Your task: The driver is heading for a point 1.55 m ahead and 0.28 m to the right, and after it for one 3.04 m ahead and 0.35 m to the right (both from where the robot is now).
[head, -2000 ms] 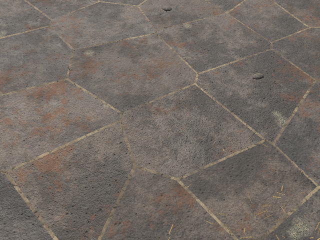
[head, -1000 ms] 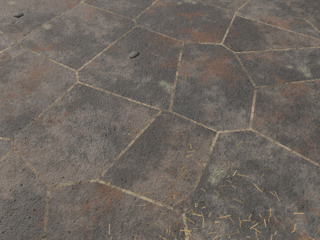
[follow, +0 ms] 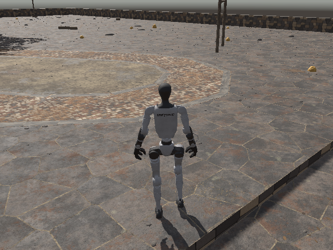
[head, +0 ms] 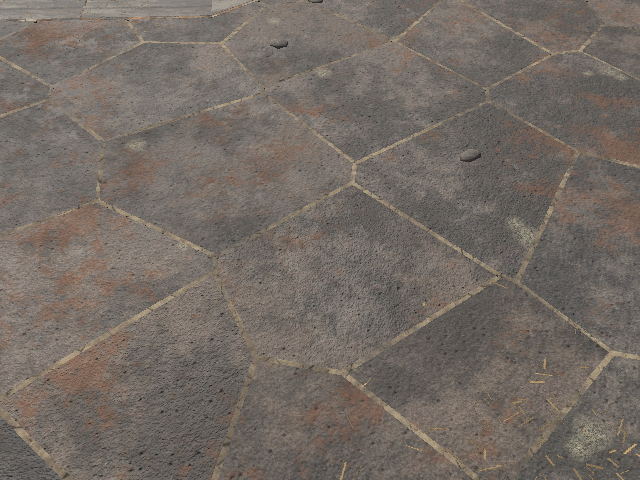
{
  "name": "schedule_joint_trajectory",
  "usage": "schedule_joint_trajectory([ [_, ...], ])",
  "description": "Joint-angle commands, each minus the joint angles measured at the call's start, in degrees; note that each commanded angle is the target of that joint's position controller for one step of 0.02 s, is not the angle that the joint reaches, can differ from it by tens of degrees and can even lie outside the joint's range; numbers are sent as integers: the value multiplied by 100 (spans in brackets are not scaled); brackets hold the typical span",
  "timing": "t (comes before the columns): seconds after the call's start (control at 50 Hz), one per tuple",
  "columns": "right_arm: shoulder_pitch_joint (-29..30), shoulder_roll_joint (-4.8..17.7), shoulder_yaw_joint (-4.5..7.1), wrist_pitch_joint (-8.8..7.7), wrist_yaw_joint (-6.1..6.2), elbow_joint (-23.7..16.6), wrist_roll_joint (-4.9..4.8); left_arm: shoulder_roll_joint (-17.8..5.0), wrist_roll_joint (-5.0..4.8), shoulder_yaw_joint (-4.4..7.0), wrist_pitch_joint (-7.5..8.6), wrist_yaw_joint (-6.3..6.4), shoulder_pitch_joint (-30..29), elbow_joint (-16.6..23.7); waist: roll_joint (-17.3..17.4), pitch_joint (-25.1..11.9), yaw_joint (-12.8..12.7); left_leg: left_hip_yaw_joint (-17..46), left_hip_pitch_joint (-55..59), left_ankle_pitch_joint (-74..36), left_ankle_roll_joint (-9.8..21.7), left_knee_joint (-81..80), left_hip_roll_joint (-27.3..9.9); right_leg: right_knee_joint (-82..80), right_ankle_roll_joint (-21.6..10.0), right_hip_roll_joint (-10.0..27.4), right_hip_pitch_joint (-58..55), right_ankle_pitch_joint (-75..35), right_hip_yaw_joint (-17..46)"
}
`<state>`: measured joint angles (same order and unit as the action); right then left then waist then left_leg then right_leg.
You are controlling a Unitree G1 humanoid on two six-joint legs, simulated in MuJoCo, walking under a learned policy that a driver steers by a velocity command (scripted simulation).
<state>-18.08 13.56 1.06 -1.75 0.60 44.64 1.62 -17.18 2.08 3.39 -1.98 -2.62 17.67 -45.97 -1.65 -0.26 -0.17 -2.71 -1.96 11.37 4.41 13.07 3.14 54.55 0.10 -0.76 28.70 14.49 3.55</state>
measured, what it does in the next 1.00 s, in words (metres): walks ahead: right foot, then left foot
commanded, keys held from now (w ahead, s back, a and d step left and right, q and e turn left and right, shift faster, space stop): w+e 0.56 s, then w+q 0.44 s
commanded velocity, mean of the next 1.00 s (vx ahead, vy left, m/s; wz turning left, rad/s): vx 0.46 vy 0.00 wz -0.23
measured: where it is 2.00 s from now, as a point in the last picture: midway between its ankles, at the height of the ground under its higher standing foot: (431, 354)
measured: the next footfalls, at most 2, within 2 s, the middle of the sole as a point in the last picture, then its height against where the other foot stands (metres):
right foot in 0.28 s outside the picture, level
left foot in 0.82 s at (391, 450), level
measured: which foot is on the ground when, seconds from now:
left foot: down 0.00-0.30, up 0.32-0.80, down 0.82-1.00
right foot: up 0.00-0.26, down 0.28-0.82, up 0.84-1.00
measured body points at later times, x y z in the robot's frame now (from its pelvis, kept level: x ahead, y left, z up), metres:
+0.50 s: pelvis +0.21 -0.11 -0.01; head +0.24 -0.14 +0.44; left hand +0.36 +0.13 -0.12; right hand +0.24 -0.40 -0.13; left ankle +0.26 +0.04 -0.67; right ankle +0.19 -0.16 -0.75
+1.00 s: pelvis +0.51 -0.17 -0.01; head +0.54 -0.17 +0.44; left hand +0.68 +0.06 -0.14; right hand +0.50 -0.45 -0.14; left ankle +0.56 -0.13 -0.75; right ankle +0.42 -0.27 -0.66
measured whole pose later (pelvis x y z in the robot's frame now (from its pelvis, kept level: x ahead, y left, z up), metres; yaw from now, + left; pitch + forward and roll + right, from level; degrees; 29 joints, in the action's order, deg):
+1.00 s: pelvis +0.51 -0.17 -0.01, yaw -14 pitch +0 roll +0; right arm -17.3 16.2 3.0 -2.6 -1.2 48.7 0.3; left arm -15.0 2.7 0.7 3.6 -0.5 14.0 -44.9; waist -1.1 3.7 0.3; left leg -0.4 -15.1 8.7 7.2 24.0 7.6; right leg 67.1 -1.7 -0.2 24.7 18.0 1.5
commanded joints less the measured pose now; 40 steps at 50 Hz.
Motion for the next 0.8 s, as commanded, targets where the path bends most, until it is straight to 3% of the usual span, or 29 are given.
schedule_joint_trajectory([
  [0.02, -172, 880, 259, -191, 40, -160, -1, -365, 30, 96, 148, -40, -656, 511, 534, 621, 257, 1227, 396, 1157, 783, -924, -1905, -139, 12, 184, 1403, -141, 84],
  [0.12, -383, 932, 302, -283, 9, 61, 14, -221, 23, 32, 185, -162, -1224, 795, 555, 792, 388, 606, 351, 538, 747, -821, -1940, -852, -55, 375, 1312, -306, -262],
  [0.22, -513, 1090, 346, -289, -16, 269, 14, -202, 14, -10, 196, -220, -1585, 1141, 725, 749, 387, -24, 241, -1027, 516, -238, -1957, -1657, -473, 249, 455, 77, -896],
  [0.26, -468, 1215, 353, -246, -13, 327, -35, -272, 25, 55, 241, -147, -994, 1040, 673, 301, 32, -475, 70, -3283, 362, 1013, -1837, -1974, -739, -198, -719, 274, -1154],
  [0.28, -451, 1227, 328, -214, -7, 328, -67, -374, 70, 143, 298, -83, -168, 785, 413, -265, -358, -836, -252, -3881, 198, 2295, -1610, -2341, -876, -481, -1864, 84, -1196],
  [0.3, -425, 1109, 261, -210, -3, 181, -33, -788, 129, 302, 333, 18, 904, 504, -106, -975, -803, -938, -1394, -2666, -13, 4010, -1364, -2647, -1130, 164, -3408, 850, -108],
  [0.32, -408, 400, 93, -254, -107, -252, 1, -1493, 66, 429, 354, 104, 1017, 600, -1440, -1304, -572, -715, -3555, 1725, -348, 5853, -364, -3566, -1766, 1984, -4552, 1963, 3256],
  [0.34, 110, 857, 190, -292, -126, -328, 73, -1422, -113, 414, 334, 107, 998, 621, -626, -1243, -764, 493, -4159, 1665, -311, 6416, -318, -4121, -1919, 2109, -4433, 1394, 4245],
  [0.36, 341, 918, 209, -328, -160, -421, -9, -1245, -113, 370, 311, 142, 718, 541, -295, -546, -537, 551, -4403, 1064, -262, 6428, -622, -3918, -1837, 1943, -3970, 527, 3168],
  [0.38, 277, 872, 172, -376, -159, -371, -15, -960, -137, 297, 330, 149, 440, 559, 84, -174, -305, 499, -4107, 595, -252, 5957, -839, -3866, -1663, 1665, -3262, -554, 2433],
  [0.4, 196, 851, 173, -334, -145, -310, 39, -810, -152, 245, 362, 155, 148, 617, 190, -26, -83, 483, -3755, 484, -303, 5609, -946, -3917, -1504, 1351, -2783, -1159, 1956],
  [0.44, -78, 811, 161, -140, -174, -226, 157, -638, -192, 169, 456, 152, -65, 655, -35, -75, 157, 420, -3247, 458, -465, 5348, -978, -4047, -1457, 987, -2269, -2014, 1409],
  [0.5, 217, 703, 155, 19, -209, -350, 162, -715, -223, 189, 561, 170, 177, 518, -20, 56, 165, 288, -3458, 146, -659, 4931, -915, -4227, -1492, 769, -2063, -2307, 1194],
  [0.58, 1141, 637, 132, 24, -237, -630, 132, -652, -232, 172, 561, 207, 638, 309, -129, 297, -108, 201, -3990, -630, -737, 3869, -834, -4322, -1351, 637, -2356, -2404, 1152],
  [0.62, 1440, 516, 75, -18, -275, -663, 109, -539, -224, 127, 598, 228, 818, 179, -202, 309, -245, 75, -3869, -1066, -644, 3223, -771, -4285, -1182, 598, -2586, -2921, 913],
  [0.7, 2109, 490, 22, -85, -319, -838, 5, -566, -139, 86, 661, 285, 1073, -10, -212, 439, -485, -111, -3609, -1377, -294, 2289, -630, -4362, -999, 833, -3100, -3368, 742],
  [0.74, 1980, 588, 53, -111, -326, -802, -17, -638, -86, 82, 664, 331, 960, -87, -245, 457, -322, -109, -3203, -1106, -45, 1958, -483, -4276, -911, 1004, -3320, -3860, 589],
  [0.76, 1707, 661, 87, -117, -309, -702, -25, -684, -63, 81, 669, 358, 845, -99, -275, 353, -165, -149, -2785, -840, 83, 1862, -316, -4022, -836, 1022, -3400, -4621, 461],
  [0.8, 570, 873, 197, -135, -215, -308, -53, -805, 40, 100, 636, 386, 741, -157, -285, -232, 312, -241, -1658, -249, 327, 1767, 115, -2640, -715, 958, -3635, -6086, 209],
])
